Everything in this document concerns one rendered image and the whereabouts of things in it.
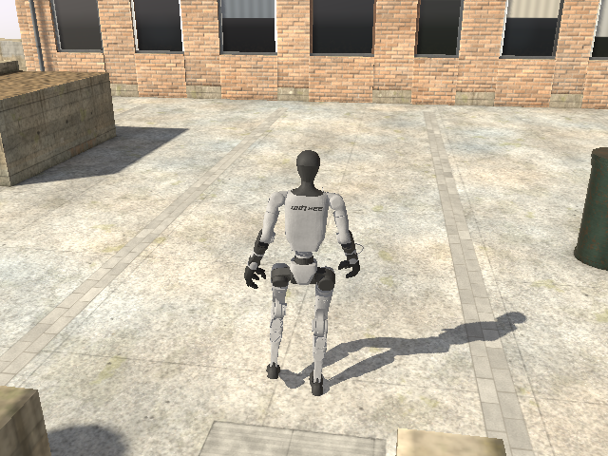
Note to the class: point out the robot left upper arm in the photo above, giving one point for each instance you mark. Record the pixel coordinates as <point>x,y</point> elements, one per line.
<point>276,200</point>

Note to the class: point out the robot right forearm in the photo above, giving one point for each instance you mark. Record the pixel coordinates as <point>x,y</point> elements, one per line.
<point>350,251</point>

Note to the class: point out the robot right hand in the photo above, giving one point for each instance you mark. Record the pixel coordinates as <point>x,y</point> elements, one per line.
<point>355,268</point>

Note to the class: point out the robot left shin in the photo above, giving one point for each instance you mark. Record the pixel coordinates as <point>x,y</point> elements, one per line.
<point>276,329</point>

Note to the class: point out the robot left hand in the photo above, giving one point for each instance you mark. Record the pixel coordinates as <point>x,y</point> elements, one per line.
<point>249,275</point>

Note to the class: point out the robot left forearm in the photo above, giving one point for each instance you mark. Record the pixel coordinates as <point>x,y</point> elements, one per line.
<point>257,253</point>

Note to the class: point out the robot right upper arm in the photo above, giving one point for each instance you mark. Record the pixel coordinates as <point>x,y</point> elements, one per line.
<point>340,217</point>

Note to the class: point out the robot torso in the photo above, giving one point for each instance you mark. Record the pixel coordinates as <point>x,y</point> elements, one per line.
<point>305,228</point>

